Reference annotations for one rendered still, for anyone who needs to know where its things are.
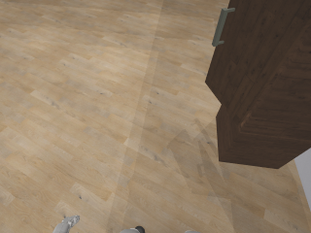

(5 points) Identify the handle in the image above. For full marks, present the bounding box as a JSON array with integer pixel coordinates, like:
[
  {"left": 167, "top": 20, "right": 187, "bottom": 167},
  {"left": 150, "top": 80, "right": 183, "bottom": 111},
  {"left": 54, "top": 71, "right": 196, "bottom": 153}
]
[{"left": 212, "top": 8, "right": 235, "bottom": 47}]

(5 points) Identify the cupboard door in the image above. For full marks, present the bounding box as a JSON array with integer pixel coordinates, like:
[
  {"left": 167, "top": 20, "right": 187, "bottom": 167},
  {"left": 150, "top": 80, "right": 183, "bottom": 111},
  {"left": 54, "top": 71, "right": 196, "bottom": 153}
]
[{"left": 205, "top": 0, "right": 311, "bottom": 125}]

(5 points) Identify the robot left hand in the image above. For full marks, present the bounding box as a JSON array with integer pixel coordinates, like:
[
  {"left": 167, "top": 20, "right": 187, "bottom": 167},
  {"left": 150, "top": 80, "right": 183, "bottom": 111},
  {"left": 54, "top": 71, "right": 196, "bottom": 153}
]
[{"left": 52, "top": 215, "right": 80, "bottom": 233}]

